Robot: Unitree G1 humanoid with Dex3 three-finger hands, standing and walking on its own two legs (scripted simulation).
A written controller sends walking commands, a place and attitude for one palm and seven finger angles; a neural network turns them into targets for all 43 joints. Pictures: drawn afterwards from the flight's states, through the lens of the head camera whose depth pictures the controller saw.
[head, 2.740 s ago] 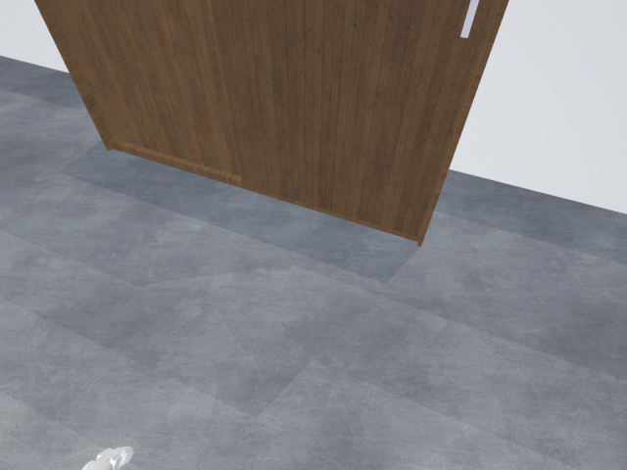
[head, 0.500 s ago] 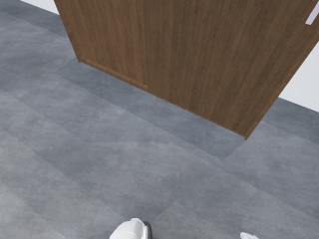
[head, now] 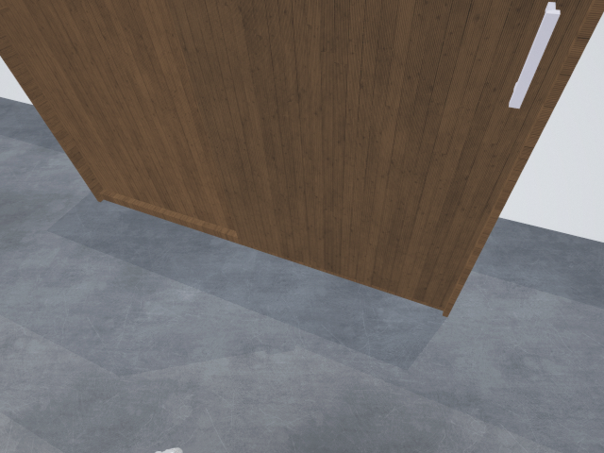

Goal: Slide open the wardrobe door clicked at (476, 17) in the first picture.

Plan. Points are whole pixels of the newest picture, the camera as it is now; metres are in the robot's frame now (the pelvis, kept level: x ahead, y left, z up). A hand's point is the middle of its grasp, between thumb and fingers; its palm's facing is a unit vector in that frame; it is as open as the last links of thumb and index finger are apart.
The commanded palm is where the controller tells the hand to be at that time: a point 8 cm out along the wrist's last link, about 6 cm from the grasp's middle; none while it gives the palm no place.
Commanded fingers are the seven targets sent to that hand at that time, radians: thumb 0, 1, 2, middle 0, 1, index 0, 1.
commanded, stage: turn to face it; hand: right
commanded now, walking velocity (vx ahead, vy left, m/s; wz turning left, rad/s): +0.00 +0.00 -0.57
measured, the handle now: (532, 57) +0.69 -0.37 +0.18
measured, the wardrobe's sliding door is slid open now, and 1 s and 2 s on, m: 0.00 0.00 0.00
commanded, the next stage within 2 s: take the last steps up to it in 0.52 s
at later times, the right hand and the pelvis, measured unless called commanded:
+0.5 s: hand out of the picture +0.12 -0.16 -0.14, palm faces +0.26 +0.93 -0.25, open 7.4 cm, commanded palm none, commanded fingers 0.00 -0.90 -0.90 0.20 0.30 0.20 0.30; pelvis +0.06 +0.04 +0.01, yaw -14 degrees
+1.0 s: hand out of the picture +0.00 -0.20 -0.16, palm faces +0.40 +0.90 -0.19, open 7.4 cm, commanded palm none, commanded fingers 0.00 -0.90 -0.90 0.20 0.30 0.20 0.30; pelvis +0.08 -0.02 +0.02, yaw -21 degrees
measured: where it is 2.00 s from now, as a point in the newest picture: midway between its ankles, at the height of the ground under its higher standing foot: (346, 437)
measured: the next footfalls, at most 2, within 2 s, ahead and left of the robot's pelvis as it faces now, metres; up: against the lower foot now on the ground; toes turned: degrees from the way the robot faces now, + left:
left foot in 0.36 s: +0.14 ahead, +0.14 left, +0.00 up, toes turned -6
right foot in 0.76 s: +0.05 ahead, -0.10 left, +0.00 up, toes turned -24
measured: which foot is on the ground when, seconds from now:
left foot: up 0.00-0.34, down 0.36-0.76, up 0.78-1.00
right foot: down 0.00-0.36, up 0.38-0.74, down 0.76-1.00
